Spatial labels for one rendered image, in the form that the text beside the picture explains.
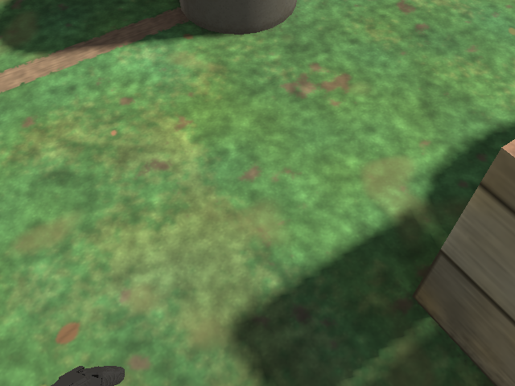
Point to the left robot hand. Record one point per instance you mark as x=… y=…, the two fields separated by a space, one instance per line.
x=97 y=376

